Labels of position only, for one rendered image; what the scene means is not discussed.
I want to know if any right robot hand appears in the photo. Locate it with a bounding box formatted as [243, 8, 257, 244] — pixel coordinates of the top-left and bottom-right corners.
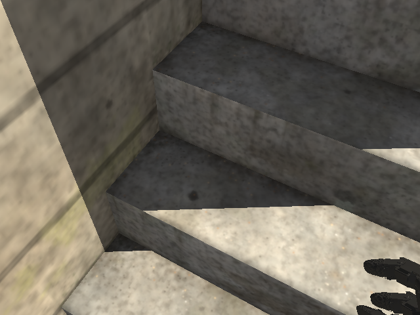
[356, 257, 420, 315]

